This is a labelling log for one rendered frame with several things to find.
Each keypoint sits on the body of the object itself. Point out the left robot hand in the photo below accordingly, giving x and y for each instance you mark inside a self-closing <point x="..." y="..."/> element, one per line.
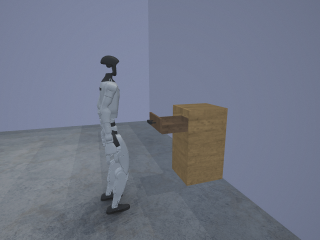
<point x="102" y="138"/>

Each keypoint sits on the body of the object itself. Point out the handle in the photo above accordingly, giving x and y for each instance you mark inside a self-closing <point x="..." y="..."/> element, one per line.
<point x="151" y="122"/>

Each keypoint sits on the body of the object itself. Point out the robot right forearm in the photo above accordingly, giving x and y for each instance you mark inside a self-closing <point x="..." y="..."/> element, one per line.
<point x="106" y="123"/>

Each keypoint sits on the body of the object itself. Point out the right robot upper arm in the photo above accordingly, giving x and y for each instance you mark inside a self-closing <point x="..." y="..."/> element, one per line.
<point x="110" y="90"/>

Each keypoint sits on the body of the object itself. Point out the drawer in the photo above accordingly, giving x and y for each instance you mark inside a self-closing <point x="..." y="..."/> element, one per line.
<point x="169" y="124"/>

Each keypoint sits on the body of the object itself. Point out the cabinet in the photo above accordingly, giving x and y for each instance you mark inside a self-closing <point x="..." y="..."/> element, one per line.
<point x="198" y="154"/>

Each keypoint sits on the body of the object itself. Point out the robot left forearm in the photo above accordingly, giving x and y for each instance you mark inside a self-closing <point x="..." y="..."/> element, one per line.
<point x="100" y="117"/>

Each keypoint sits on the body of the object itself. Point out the right robot hand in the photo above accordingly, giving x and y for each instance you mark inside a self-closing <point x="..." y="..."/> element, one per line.
<point x="110" y="150"/>

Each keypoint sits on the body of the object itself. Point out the humanoid robot torso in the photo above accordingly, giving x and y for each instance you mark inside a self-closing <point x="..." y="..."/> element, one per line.
<point x="113" y="107"/>

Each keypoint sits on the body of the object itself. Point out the left robot upper arm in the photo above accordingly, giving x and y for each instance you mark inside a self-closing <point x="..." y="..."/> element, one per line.
<point x="99" y="103"/>

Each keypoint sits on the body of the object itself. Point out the humanoid robot head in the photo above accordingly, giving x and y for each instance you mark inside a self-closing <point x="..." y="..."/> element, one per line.
<point x="110" y="62"/>

